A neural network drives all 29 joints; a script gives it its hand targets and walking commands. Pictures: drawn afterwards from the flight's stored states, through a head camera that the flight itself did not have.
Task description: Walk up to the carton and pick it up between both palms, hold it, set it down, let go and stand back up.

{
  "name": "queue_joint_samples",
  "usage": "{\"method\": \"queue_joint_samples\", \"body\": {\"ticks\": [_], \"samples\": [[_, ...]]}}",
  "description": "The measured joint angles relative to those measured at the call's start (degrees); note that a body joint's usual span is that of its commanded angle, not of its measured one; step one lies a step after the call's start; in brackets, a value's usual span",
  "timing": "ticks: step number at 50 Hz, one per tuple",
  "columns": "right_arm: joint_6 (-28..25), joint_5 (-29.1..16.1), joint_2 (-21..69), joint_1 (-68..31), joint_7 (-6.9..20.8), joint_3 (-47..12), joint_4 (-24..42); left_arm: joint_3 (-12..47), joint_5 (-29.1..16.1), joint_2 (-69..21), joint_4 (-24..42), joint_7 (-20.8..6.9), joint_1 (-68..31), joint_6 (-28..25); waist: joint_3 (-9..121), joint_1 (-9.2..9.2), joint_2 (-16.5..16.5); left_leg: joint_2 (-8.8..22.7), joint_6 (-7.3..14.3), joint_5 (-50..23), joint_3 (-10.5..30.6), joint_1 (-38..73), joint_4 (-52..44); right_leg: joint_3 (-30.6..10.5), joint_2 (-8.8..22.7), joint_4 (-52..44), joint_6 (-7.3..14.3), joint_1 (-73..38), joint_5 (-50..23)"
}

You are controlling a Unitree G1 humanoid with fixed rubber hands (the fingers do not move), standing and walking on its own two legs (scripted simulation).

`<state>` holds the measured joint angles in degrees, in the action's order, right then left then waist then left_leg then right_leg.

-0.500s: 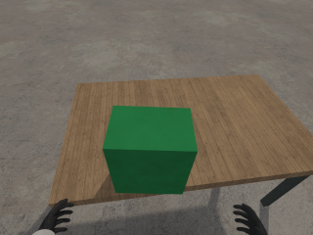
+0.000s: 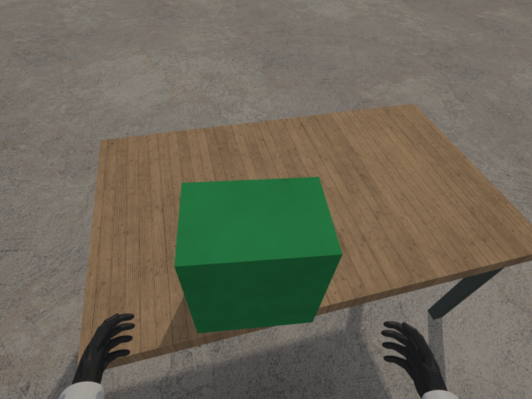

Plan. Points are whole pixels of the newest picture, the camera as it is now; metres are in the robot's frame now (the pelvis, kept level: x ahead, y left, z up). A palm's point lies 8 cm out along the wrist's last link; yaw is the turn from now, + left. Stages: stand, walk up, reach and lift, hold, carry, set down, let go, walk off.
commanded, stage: reach and lift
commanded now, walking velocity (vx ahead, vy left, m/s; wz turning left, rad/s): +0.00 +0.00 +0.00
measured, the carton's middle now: (254, 260) +0.38 +0.03 -0.07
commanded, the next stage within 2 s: none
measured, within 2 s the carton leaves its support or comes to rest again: neither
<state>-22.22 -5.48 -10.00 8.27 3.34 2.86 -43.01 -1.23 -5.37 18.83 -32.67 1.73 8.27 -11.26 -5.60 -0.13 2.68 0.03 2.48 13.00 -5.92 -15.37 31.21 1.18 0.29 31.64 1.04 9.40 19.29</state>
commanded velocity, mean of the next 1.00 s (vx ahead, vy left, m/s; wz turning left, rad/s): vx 0.00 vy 0.00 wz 0.00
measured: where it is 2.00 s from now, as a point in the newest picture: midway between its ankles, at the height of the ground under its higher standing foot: outside the picture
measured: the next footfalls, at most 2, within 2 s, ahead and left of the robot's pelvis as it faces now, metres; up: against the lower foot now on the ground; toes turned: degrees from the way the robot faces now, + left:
none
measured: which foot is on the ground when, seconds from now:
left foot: down 0.00-1.00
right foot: down 0.00-1.00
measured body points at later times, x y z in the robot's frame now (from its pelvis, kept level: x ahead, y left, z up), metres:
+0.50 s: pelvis +0.01 -0.02 +0.00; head +0.03 +0.00 +0.45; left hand +0.22 +0.24 -0.03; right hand +0.19 -0.23 -0.04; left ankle +0.05 +0.09 -0.73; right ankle -0.02 -0.12 -0.73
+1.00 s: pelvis +0.01 -0.02 +0.00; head +0.02 +0.00 +0.45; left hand +0.27 +0.24 -0.01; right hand +0.26 -0.21 -0.01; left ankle +0.05 +0.09 -0.73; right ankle -0.02 -0.12 -0.73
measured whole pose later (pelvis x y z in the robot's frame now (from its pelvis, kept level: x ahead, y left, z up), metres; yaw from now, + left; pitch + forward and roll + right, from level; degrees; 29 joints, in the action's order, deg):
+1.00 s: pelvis +0.01 -0.02 +0.00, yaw +0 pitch -2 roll +0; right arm -23.9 -14.7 -9.0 1.0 -2.5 -6.3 -35.6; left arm -1.2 -12.2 18.8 -38.0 -2.8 0.1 -22.6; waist -2.1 -0.1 2.7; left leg 1.0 1.0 13.3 -5.6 -15.1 30.1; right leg 1.2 -0.7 30.9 1.1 9.4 19.8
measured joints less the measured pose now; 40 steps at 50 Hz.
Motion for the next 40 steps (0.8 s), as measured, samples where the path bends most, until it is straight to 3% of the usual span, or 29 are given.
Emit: {"method": "queue_joint_samples", "body": {"ticks": [9,21,31,40], "samples": [[-8.8,-3.9,0.0,2.0,-0.8,-3.9,0.5,0.0,-0.8,0.0,-0.6,-3.1,5.2,-11.6,0.7,0.0,0.0,0.3,-1.0,-0.9,0.1,0.3,-1.9,0.0,-0.4,-0.7,0.0,0.3,-0.1],[-11.7,-6.5,0.4,3.7,-2.0,-7.1,3.4,0.0,-5.3,0.0,-5.1,-4.8,2.7,-20.1,1.2,-0.01,0.0,1.0,-1.5,-0.9,0.2,0.3,-1.9,0.0,-1.1,-0.7,0.0,0.5,-0.1],[-11.5,-8.2,1.0,0.6,-3.0,-9.2,4.4,0.0,-6.1,0.0,-5.3,-5.4,-1.9,-19.4,1.7,0.0,0.0,1.0,-1.4,0.1,0.2,0.3,-1.1,0.0,-1.1,-0.7,0.0,0.1,0.3],[-7.9,-9.0,1.0,-2.8,-4.4,-9.2,5.0,0.0,-6.1,0.0,-5.3,-5.3,-2.9,-16.0,1.8,0.0,0.0,1.0,-1.5,0.2,0.3,0.3,-1.1,0.0,-1.0,-0.7,0.0,0.0,0.4]]}}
